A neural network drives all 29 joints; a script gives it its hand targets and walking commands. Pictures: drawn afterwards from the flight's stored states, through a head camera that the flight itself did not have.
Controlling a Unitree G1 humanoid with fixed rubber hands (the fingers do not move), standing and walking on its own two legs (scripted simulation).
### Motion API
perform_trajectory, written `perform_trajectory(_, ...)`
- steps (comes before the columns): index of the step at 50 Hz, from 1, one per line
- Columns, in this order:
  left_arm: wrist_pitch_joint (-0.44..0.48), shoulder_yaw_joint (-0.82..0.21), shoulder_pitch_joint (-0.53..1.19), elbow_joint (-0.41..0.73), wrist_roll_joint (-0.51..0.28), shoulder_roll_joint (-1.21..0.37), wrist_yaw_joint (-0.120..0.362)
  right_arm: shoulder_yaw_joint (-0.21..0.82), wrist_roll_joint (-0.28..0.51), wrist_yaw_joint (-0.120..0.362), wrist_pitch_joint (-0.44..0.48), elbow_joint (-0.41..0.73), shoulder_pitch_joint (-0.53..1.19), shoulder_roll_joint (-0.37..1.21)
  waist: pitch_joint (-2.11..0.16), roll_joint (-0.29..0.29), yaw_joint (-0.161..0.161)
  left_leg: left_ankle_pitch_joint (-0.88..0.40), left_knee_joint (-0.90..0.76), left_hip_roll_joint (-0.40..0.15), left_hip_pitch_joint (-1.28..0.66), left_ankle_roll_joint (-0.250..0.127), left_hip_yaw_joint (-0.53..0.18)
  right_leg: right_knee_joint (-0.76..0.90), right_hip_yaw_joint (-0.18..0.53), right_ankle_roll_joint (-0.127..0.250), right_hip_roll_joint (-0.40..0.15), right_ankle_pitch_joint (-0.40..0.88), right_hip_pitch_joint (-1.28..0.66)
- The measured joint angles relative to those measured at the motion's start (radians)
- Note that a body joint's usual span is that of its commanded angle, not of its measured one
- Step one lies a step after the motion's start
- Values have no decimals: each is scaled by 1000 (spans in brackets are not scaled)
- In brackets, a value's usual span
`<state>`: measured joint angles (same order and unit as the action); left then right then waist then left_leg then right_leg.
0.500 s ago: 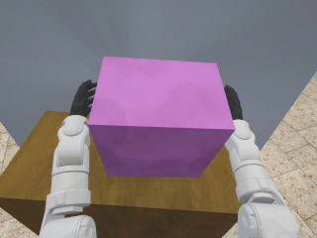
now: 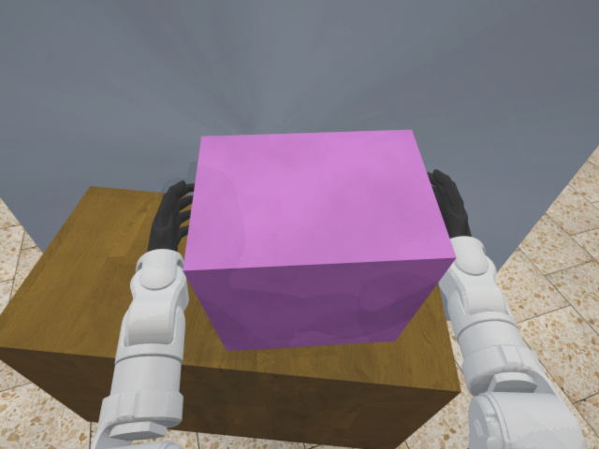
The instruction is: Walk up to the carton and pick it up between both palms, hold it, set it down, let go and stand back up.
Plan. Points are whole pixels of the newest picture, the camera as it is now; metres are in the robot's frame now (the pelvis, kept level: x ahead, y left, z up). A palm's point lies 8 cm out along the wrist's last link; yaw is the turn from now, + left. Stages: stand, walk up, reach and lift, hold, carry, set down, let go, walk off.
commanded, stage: set down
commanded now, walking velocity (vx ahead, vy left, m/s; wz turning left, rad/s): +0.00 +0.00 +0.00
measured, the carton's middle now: (310, 251) +0.39 +0.02 +0.04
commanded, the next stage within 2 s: none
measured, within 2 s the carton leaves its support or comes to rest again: neither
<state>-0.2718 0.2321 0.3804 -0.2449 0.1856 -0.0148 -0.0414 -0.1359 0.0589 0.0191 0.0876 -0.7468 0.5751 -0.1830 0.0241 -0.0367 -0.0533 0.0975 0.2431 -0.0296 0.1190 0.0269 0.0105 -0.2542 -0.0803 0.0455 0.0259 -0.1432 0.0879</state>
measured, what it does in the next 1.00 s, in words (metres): stands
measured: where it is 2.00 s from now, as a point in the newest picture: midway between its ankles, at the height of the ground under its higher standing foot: outside the picture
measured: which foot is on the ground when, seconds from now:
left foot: down 0.00-1.00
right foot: down 0.00-1.00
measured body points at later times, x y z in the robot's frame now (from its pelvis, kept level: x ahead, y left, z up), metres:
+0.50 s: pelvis +0.02 +0.00 +0.00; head +0.05 +0.00 +0.45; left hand +0.39 +0.19 +0.06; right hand +0.44 -0.18 +0.07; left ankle +0.02 +0.14 -0.75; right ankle +0.00 -0.08 -0.75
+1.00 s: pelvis +0.01 -0.02 +0.00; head +0.07 -0.02 +0.44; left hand +0.38 +0.19 +0.04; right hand +0.46 -0.18 +0.06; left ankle +0.02 +0.14 -0.75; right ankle +0.00 -0.08 -0.75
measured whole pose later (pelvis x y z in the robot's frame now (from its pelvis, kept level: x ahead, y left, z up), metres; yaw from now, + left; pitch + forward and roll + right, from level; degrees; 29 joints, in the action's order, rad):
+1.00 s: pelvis +0.01 -0.02 +0.00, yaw +0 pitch +11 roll +0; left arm 0.08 0.35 0.55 -0.73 0.19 -0.04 -0.09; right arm -0.25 -0.06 0.07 0.36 -1.27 0.84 -0.24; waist -0.08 0.01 -0.11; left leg 0.09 0.28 -0.07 0.37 0.05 0.04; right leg -0.28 -0.10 0.07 0.05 -0.14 0.33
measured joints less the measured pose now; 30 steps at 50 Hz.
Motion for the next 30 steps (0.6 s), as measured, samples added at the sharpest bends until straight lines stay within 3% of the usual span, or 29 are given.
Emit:
perform_trajectory(7, 25, 78, 114, -161, 21, -8, 15, -127, -122, 38, 24, -189, 141, 20, -27, -18, -24, -18, -9, -4, 32, 4, -8, -22, -20, 8, -1, -4, 40)
perform_trajectory(13, 65, 94, 138, -209, 32, -13, 16, -172, -157, 47, 76, -251, 166, 20, -34, -1, -14, -9, 0, -4, 44, 9, -9, -23, -30, 11, -4, -14, 45)
perform_trajectory(20, 123, 105, 125, -250, 47, -33, 15, -126, -107, 36, 127, -290, 143, -2, -19, 33, 5, 19, 14, 0, 35, -1, 8, -18, -17, -1, -8, -26, 32)
perform_trajectory(26, 166, 76, 94, -263, 41, -42, -15, -70, -56, 33, 166, -310, 120, -29, 1, 27, -12, 30, 18, -6, 60, -2, 37, -24, 9, -4, -5, -27, 69)
perform_trajectory(30, 230, 36, 58, -256, 19, -43, -61, -6, -8, 46, 227, -332, 127, -60, -20, 28, -39, 43, 46, -18, 117, 3, 53, -31, 22, -2, 4, -24, 123)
